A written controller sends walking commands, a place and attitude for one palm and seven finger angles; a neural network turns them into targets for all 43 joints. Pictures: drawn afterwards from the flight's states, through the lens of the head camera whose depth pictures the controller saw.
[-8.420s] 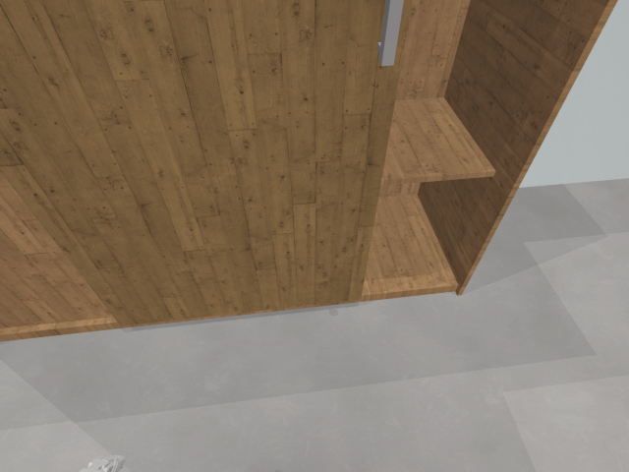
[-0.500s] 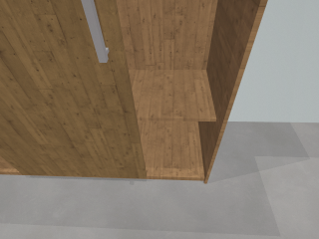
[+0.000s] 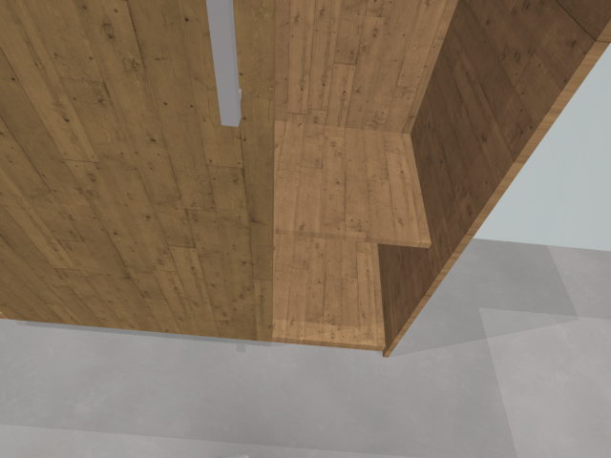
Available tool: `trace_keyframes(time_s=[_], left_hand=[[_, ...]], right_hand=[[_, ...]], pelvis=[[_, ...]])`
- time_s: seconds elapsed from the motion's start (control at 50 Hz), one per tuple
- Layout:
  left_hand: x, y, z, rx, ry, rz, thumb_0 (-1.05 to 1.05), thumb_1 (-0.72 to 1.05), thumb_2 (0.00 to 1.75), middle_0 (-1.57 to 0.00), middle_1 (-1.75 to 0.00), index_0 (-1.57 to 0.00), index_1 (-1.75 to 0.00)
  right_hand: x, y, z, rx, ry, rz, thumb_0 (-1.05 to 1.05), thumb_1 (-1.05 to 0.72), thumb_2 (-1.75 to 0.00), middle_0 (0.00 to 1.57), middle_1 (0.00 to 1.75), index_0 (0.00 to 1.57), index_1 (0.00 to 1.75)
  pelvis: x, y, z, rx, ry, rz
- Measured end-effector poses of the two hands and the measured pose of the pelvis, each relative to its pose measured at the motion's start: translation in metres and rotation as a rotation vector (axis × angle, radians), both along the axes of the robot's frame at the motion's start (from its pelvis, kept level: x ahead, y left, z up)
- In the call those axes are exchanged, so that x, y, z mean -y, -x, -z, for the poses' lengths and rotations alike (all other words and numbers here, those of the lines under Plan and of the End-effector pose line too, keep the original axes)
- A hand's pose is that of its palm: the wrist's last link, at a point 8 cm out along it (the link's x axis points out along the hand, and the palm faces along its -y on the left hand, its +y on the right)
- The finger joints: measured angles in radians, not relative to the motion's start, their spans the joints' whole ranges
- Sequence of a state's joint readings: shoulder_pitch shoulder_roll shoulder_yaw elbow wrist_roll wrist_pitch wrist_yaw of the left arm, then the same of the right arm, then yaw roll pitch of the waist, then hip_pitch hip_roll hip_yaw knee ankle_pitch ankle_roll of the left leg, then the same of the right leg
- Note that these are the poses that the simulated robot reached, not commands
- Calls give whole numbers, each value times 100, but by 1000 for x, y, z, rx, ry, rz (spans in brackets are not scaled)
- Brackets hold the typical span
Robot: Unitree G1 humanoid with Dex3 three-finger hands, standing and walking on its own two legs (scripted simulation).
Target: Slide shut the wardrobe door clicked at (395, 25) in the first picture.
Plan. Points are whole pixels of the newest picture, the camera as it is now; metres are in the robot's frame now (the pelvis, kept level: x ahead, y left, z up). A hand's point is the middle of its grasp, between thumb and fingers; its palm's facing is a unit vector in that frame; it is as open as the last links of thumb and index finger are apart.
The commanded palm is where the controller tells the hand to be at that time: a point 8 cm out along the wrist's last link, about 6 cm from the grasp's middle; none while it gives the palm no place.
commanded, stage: come to a stop and stand still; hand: left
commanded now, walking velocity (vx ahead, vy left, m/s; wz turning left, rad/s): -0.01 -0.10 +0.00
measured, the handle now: (228, 48) +0.51 +0.16 +0.26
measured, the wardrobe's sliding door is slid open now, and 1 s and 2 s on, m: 0.38 0.38 0.38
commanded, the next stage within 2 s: look again from close up in 1.16 s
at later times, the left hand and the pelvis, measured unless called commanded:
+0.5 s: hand out of the picture -0.02 +0.12 -0.16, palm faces +0.06 -0.98 -0.21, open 7.3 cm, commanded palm none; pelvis -0.02 -0.05 +0.01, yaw +0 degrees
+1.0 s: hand out of the picture +0.01 +0.19 -0.17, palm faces +0.00 -0.97 -0.25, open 7.4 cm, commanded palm none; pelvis -0.02 +0.00 +0.00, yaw -1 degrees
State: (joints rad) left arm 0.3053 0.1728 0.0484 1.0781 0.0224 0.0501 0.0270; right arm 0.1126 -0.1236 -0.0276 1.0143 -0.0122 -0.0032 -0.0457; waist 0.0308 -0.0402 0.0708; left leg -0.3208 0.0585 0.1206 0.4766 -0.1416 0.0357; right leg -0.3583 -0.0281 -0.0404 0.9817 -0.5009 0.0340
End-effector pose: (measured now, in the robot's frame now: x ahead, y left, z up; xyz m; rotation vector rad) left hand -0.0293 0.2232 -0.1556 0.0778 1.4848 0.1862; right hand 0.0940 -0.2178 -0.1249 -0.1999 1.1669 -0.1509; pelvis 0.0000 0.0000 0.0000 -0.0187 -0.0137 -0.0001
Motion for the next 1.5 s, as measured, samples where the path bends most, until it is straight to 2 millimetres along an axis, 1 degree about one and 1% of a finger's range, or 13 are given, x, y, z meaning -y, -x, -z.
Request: trace_keyframes(time_s=[0.1,0.18,0.22,0.26,0.34,0.44,0.52,0.62,0.72,0.9,1.04,1.2,1.5], left_hand=[[-16,-23,-10,80,-63,34,1,91,90,-20,-30,-19,-30],[-12,-34,-20,152,-111,57,1,91,90,-19,-30,-19,-30],[-4,-32,-22,183,-134,67,0,91,90,-19,-30,-19,-30],[8,-24,-27,186,-140,63,0,91,90,-19,-30,-19,-30],[33,-10,-36,144,-109,62,0,91,90,-19,-30,-19,-30],[56,-5,-32,109,-56,56,1,91,90,-20,-30,-20,-30],[55,2,-22,72,-45,26,2,93,90,-20,-30,-20,-30],[47,7,-13,44,-32,8,2,92,90,-20,-30,-20,-30],[34,5,-7,63,-29,68,1,91,90,-20,-30,-20,-30],[-3,-20,-12,123,-68,92,1,91,90,-20,-30,-20,-30],[-16,-35,-17,137,-91,116,1,91,90,-20,-30,-20,-30],[-11,-41,-18,124,-86,126,1,91,90,-20,-30,-20,-30],[22,-37,-13,91,-47,115,1,91,90,-20,-30,-20,-30]], right_hand=[[12,15,3,3,-17,20,0,-91,-89,21,30,20,30],[33,40,14,-27,-38,40,0,-91,-89,21,30,20,30],[45,54,24,-48,-55,55,0,-91,-89,21,30,20,30],[53,70,28,-86,-72,69,0,-91,-89,21,30,20,30],[63,99,24,-153,-92,94,1,-91,-89,20,30,20,30],[65,131,23,-238,-86,106,1,-91,-89,20,30,20,30],[59,142,25,-299,-65,95,1,-91,-89,20,30,20,30],[43,138,23,-303,-55,79,1,-91,-89,20,30,20,30],[29,116,24,-201,-55,69,2,-92,-89,20,30,20,30],[13,99,25,-130,-48,42,2,-94,-89,20,30,20,30],[10,94,24,-127,-51,44,2,-93,-89,20,30,20,30],[12,96,25,-155,-58,50,1,-92,-89,20,30,20,30],[26,98,26,-198,-66,65,1,-91,-89,20,30,20,30]], pelvis=[[9,13,0,-7,-2,4],[22,21,3,-4,-11,-2],[31,24,7,-1,-32,-5],[38,25,5,9,-31,-11],[46,20,-7,1,-52,18],[49,18,-9,-13,-49,11],[45,16,-4,-19,-31,-2],[39,19,-1,-10,-29,-2],[25,24,4,-14,-3,4],[3,19,5,-3,-17,14],[-1,15,3,-3,-26,25],[3,10,2,-7,-32,30],[22,3,1,-8,-34,30]])
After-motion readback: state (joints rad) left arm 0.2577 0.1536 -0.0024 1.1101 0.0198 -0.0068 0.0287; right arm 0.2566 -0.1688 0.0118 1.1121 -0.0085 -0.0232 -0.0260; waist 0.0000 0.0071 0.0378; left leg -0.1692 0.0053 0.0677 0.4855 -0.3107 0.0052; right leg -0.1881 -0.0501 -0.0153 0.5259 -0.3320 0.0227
